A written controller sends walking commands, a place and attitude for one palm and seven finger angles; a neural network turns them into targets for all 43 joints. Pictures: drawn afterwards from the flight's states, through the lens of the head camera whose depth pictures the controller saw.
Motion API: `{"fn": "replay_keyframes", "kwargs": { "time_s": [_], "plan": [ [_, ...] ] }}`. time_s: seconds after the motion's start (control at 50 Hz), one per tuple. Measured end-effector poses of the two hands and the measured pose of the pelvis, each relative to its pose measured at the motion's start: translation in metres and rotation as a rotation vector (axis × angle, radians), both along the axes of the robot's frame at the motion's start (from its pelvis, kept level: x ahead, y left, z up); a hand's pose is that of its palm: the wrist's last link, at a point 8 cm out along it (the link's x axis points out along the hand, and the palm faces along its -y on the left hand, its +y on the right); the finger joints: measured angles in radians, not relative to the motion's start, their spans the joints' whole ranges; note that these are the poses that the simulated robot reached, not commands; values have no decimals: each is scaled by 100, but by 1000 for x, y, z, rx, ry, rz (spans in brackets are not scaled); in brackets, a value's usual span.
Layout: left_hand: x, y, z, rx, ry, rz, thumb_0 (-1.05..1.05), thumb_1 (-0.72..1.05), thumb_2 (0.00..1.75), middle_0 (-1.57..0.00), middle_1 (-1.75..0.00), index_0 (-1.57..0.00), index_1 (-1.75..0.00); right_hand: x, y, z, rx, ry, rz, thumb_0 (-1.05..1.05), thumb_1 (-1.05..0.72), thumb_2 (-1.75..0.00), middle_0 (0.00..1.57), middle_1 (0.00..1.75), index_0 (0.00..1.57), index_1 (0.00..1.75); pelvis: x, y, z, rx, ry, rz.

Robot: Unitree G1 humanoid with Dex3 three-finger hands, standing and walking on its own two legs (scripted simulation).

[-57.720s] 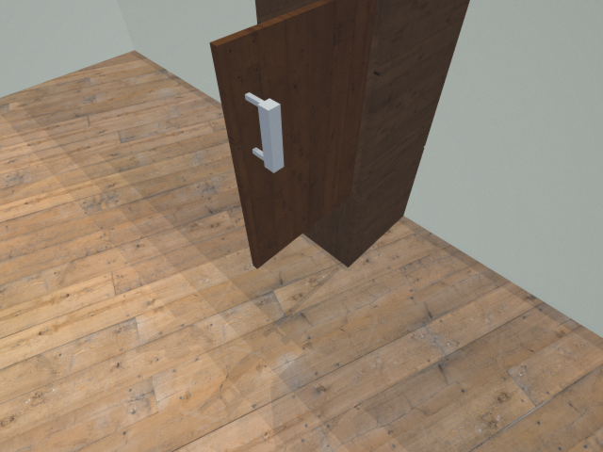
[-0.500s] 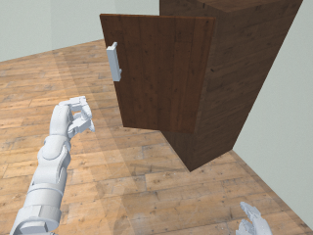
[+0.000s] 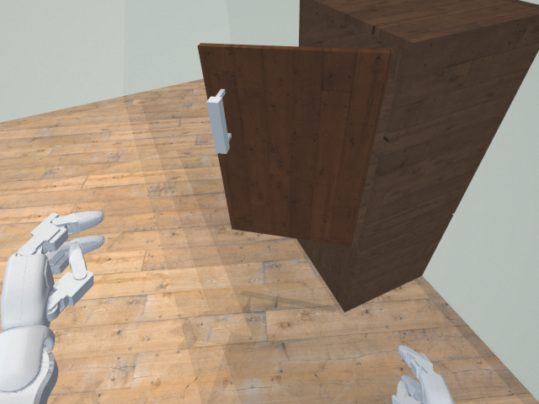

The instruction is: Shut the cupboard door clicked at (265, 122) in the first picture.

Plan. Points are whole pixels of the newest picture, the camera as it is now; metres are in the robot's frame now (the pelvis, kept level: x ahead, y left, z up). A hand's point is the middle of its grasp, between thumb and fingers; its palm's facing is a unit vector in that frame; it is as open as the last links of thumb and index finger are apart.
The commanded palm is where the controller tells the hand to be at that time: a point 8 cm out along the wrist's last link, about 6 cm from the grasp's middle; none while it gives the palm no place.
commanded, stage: draw the hand back to the body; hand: left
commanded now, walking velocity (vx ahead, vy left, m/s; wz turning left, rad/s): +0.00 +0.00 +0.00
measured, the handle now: (222, 121) +0.69 +0.20 +0.08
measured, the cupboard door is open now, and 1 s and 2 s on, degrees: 54 54 54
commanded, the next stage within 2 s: step back with the hand held close in 0.48 s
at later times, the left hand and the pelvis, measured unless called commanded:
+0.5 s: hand (64, 295) +0.19 +0.26 +0.15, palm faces +0.46 -0.80 -0.39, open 7.4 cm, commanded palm +0.14 +0.30 +0.17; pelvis +0.00 +0.00 +0.00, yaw +0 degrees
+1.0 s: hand (26, 304) +0.17 +0.29 +0.16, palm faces +0.38 -0.77 -0.51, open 7.4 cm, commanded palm +0.11 +0.33 +0.17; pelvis -0.04 +0.03 -0.01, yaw -1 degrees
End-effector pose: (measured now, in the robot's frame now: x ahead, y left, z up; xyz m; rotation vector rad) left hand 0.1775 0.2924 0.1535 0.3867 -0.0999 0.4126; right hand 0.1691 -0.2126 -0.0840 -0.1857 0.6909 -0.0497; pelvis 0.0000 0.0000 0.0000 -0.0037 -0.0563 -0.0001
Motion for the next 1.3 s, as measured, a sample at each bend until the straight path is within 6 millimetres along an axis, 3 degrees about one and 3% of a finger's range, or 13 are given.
{"fn": "replay_keyframes", "kwargs": {
  "time_s": [0.22, 0.38, 0.56, 0.8, 0.9, 1.04, 1.2, 1.3],
  "plan": [
    [-48, 11, 22, 104, -23, 92, 1, 89, 90, -31, -40, -30, -41, 9, -8, 4, -16, -47, -3, 2, -90, -90, 20, 30, 20, 30, 1, -2, -1, -2, -12, 8],
    [-39, 7, 4, 38, 3, 89, 1, 89, 90, -23, -32, -22, -33, 8, -6, 7, -25, -59, 1, 1, -90, -90, 20, 30, 21, 30, -6, -4, 0, 1, -11, 8],
    [-36, 5, 21, 90, -45, 42, 1, 88, 90, -22, -30, -21, -31, 0, -5, 7, -16, -64, -22, 1, -90, -90, 20, 30, 21, 30, -3, -2, 0, -1, -18, -1],
    [-29, 17, 8, 117, 7, -1, 1, 89, 90, -21, -30, -21, -31, -17, -14, 1, -66, 28, -82, 1, -90, -90, 20, 30, 21, 30, -13, 12, -4, -15, 59, -3],
    [-33, 24, 15, 164, 6, -52, 1, 88, 90, -22, -30, -21, -31, -27, -13, 5, -91, 33, -126, 1, -90, -90, 20, 30, 21, 30, -22, 23, -7, -8, 68, -14],
    [-58, 40, 26, 220, -56, -50, 1, 88, 90, -22, -30, -21, -31, -47, 0, 10, -88, 3, -134, 1, -90, -90, 20, 30, 20, 30, -45, 31, -11, -6, 61, -23],
    [-100, 45, 4, 171, -83, 8, 1, 88, 90, -21, -30, -21, -31, -85, 9, 3, -85, -12, -97, 1, -90, -90, 20, 30, 21, 30, -79, 30, -20, -17, 40, -5],
    [-127, 37, 4, 184, -150, 24, 1, 88, 90, -22, -30, -21, -31, -109, 6, -6, -96, 5, -58, 1, -90, -90, 20, 30, 21, 30, -98, 21, -27, -24, 21, 37]
  ]
}}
